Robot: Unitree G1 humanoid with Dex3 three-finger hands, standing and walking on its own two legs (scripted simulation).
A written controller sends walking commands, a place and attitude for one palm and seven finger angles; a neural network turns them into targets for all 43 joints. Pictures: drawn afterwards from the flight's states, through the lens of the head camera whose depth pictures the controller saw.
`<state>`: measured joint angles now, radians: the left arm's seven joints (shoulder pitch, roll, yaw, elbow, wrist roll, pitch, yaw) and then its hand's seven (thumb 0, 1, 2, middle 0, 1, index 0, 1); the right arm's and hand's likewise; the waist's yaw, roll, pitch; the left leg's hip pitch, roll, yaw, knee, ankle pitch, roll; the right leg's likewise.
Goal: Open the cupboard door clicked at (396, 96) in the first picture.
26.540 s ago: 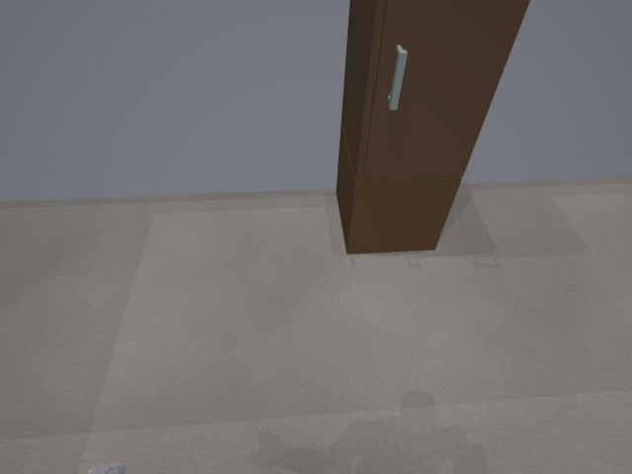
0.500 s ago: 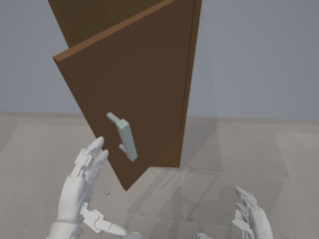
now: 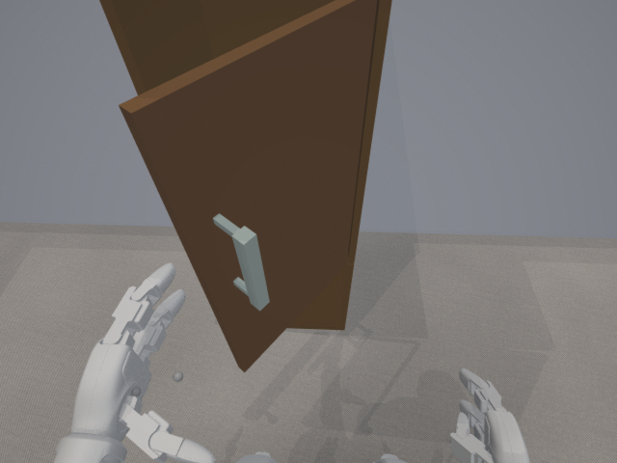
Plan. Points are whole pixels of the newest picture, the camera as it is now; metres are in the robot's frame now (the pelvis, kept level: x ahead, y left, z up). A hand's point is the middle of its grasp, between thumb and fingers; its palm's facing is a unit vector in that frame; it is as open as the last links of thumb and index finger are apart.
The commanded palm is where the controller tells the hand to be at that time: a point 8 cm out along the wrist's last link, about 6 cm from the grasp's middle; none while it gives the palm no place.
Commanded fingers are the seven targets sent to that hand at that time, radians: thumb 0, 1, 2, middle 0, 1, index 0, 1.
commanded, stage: draw the hand back to the body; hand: left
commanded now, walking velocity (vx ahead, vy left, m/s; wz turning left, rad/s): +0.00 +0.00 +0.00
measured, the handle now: (242, 264) +0.34 +0.12 +0.08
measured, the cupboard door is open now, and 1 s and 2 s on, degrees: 52 52 52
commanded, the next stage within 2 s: step back with the hand held close in 1.40 s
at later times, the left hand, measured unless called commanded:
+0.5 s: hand (82, 357) +0.19 +0.22 +0.15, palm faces +0.24 -0.91 -0.34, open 15.1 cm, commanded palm +0.15 +0.26 +0.17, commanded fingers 0.00 0.03 0.52 -0.17 -0.30 -0.17 -0.30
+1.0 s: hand out of the picture +0.22 +0.27 +0.22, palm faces +0.43 -0.80 -0.41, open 9.3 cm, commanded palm +0.17 +0.31 +0.23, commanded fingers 0.00 0.90 0.90 -0.20 -0.30 -0.20 -0.30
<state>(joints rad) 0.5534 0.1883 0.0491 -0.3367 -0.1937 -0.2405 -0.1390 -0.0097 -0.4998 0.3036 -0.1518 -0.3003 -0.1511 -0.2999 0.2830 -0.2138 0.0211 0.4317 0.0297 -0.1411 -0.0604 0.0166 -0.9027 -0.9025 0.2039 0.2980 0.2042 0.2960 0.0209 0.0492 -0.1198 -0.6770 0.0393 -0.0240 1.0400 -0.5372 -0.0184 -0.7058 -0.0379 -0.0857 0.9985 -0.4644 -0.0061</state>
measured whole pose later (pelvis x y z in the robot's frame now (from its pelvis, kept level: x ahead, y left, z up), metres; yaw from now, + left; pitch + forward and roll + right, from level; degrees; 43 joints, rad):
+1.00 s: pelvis +0.03 +0.02 +0.07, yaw -2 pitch -4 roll -1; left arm 0.47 0.33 0.32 -0.40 -0.02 -0.07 0.11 0.01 0.56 0.76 -0.20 -0.30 -0.20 -0.30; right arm 0.20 -0.22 0.03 0.64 -0.02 -0.15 -0.08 0.02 -0.90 -0.90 0.21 0.30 0.21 0.30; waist 0.08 0.05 0.02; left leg -0.05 0.02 0.04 0.42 -0.30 0.00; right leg -0.09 -0.03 -0.05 0.38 -0.21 0.02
